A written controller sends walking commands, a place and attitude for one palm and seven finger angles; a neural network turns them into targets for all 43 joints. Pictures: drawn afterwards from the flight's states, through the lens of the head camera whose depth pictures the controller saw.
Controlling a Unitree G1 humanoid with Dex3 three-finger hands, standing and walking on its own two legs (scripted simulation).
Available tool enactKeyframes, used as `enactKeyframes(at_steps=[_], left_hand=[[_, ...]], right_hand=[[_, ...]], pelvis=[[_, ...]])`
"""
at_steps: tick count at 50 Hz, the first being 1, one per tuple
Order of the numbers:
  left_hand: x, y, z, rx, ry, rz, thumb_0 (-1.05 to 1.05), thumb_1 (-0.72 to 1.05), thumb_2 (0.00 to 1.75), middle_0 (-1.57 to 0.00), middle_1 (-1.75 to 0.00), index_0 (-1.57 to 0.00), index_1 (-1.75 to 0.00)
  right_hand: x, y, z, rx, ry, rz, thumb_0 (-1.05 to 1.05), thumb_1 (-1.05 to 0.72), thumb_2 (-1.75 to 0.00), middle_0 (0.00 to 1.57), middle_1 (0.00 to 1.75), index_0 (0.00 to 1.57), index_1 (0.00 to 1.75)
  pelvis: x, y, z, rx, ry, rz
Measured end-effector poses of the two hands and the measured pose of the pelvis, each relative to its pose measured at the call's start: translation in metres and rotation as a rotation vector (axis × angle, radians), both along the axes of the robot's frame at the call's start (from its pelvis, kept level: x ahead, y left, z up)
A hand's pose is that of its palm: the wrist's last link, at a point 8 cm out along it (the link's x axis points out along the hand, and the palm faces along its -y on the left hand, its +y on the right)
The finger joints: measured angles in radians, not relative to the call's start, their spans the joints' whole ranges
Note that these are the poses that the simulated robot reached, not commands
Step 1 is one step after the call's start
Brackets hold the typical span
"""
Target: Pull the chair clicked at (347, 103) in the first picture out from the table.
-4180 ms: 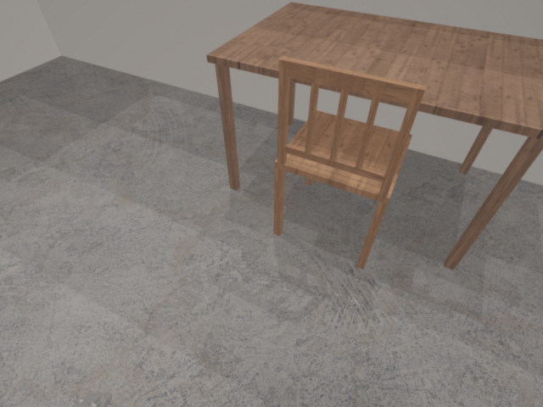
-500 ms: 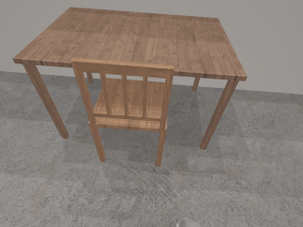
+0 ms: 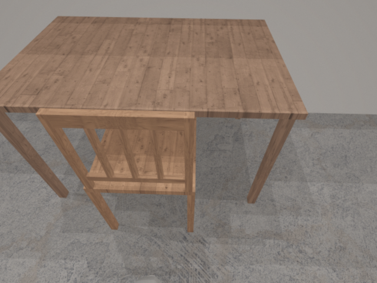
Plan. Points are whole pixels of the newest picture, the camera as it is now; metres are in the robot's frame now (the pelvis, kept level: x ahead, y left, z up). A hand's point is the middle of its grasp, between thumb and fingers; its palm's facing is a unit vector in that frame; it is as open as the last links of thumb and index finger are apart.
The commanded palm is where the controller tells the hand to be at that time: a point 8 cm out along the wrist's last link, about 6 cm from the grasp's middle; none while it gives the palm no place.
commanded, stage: come to a stop and stand still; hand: left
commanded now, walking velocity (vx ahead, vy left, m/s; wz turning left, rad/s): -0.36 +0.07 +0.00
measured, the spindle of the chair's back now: (128, 154) +0.51 +0.22 -0.11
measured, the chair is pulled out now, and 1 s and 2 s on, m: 0.00 0.00 0.00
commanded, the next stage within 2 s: look again from close up in 1.46 s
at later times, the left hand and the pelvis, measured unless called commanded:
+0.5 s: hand out of the picture +0.04 +0.20 -0.18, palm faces +0.03 -0.96 -0.28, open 7.3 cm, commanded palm none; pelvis +0.01 +0.00 -0.01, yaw -3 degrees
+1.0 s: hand out of the picture -0.03 +0.18 -0.18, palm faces +0.09 -0.97 -0.21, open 7.3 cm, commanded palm none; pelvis +0.00 +0.01 +0.00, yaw +0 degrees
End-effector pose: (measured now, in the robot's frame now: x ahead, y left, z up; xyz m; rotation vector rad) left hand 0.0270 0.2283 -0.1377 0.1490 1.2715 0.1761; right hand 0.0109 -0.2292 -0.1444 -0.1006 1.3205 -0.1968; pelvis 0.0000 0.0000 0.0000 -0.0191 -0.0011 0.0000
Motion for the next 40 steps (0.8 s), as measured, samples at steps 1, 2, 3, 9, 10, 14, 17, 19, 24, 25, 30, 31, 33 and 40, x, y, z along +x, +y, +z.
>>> enactKeyframes(at_steps=[1,2,3,9,10,14,17,19,24,25,30,31,33,40], left_hand=[[-0.001,0.0,-0.002,-0.01,0.02,0.004,-0.01,0.94,0.89,-0.2,-0.3,-0.2,-0.3],[-0.002,0.0,-0.004,-0.021,0.038,0.01,-0.01,0.93,0.89,-0.2,-0.3,-0.2,-0.3],[-0.003,0.001,-0.007,-0.031,0.055,0.018,-0.01,0.93,0.89,-0.2,-0.3,-0.2,-0.3],[0.001,0.005,-0.029,-0.08,0.138,0.062,0.0,0.92,0.89,-0.2,-0.3,-0.2,-0.3],[0.002,0.006,-0.03,-0.081,0.146,0.062,0.0,0.91,0.89,-0.2,-0.3,-0.2,-0.3],[0.008,0.011,-0.024,-0.067,0.169,0.044,0.0,0.91,0.89,-0.2,-0.3,-0.2,-0.3],[0.011,0.018,-0.017,-0.033,0.167,0.026,0.0,0.91,0.89,-0.2,-0.3,-0.2,-0.3],[0.012,0.023,-0.014,-0.006,0.157,0.017,0.0,0.91,0.89,-0.2,-0.3,-0.2,-0.3],[0.01,0.023,-0.007,0.062,0.099,0.003,0.0,0.91,0.89,-0.19,-0.3,-0.2,-0.3],[0.007,0.02,-0.006,0.074,0.085,0.001,0.0,0.91,0.89,-0.19,-0.3,-0.2,-0.3],[-0.016,-0.007,0.004,0.082,0.074,-0.002,0.0,0.91,0.89,-0.19,-0.3,-0.2,-0.3],[-0.019,-0.012,0.007,0.074,0.077,0.002,0.0,0.91,0.89,-0.19,-0.3,-0.2,-0.3],[-0.024,-0.023,0.012,0.055,0.087,0.001,0.0,0.91,0.89,-0.19,-0.3,-0.2,-0.3],[-0.03,-0.038,0.013,0.016,0.093,0.022,0.01,0.91,0.89,-0.2,-0.3,-0.21,-0.3]], right_hand=[[0.018,0.0,0.002,-0.009,-0.03,0.01,0.01,-0.91,-0.9,0.2,0.3,0.19,0.29],[0.034,0.001,0.004,-0.018,-0.056,0.022,0.01,-0.92,-0.9,0.2,0.3,0.19,0.29],[0.05,0.003,0.006,-0.025,-0.078,0.035,0.01,-0.92,-0.9,0.2,0.3,0.19,0.29],[0.114,0.03,0.011,-0.048,-0.145,0.097,0.0,-0.92,-0.9,0.2,0.3,0.19,0.29],[0.12,0.035,0.012,-0.045,-0.148,0.1,0.0,-0.92,-0.9,0.2,0.3,0.19,0.29],[0.13,0.049,0.012,-0.025,-0.151,0.095,0.0,-0.91,-0.9,0.2,0.3,0.2,0.3],[0.126,0.045,0.01,-0.015,-0.154,0.068,-0.01,-0.92,-0.9,0.21,0.3,0.2,0.3],[0.118,0.037,0.008,-0.014,-0.148,0.059,-0.01,-0.92,-0.9,0.21,0.3,0.2,0.3],[0.085,0.004,-0.005,-0.011,-0.116,0.035,-0.01,-0.91,-0.9,0.21,0.3,0.2,0.3],[0.077,-0.003,-0.009,-0.006,-0.109,0.028,-0.01,-0.91,-0.9,0.21,0.3,0.2,0.3],[0.033,-0.03,-0.017,0.024,-0.037,-0.011,0.0,-0.91,-0.9,0.2,0.3,0.2,0.3],[0.025,-0.034,-0.014,0.027,-0.018,-0.015,0.0,-0.91,-0.9,0.2,0.3,0.2,0.3],[0.008,-0.039,-0.01,0.029,0.014,-0.027,0.0,-0.91,-0.9,0.2,0.3,0.19,0.3],[-0.04,-0.044,-0.003,0.007,0.158,-0.009,0.0,-0.91,-0.9,0.2,0.3,0.19,0.29]], pelvis=[[0.006,0.002,0.0,-0.003,0.0,-0.001],[0.012,0.005,0.0,-0.007,-0.001,-0.003],[0.018,0.008,-0.001,-0.011,-0.003,-0.006],[0.05,0.024,-0.009,-0.003,-0.022,-0.02],[0.052,0.026,-0.008,0.005,-0.022,-0.026],[0.048,0.027,-0.004,0.009,-0.02,-0.036],[0.037,0.025,-0.003,0.003,-0.016,-0.044],[0.028,0.02,-0.003,0.004,-0.015,-0.05],[0.009,0.002,-0.01,0.021,-0.018,-0.053],[0.007,-0.003,-0.012,0.028,-0.02,-0.052],[0.002,-0.022,-0.008,0.044,-0.033,-0.038],[0.003,-0.024,-0.005,0.049,-0.028,-0.044],[0.003,-0.027,0.002,0.057,-0.017,-0.052],[-0.002,-0.027,0.007,0.05,0.01,-0.024]])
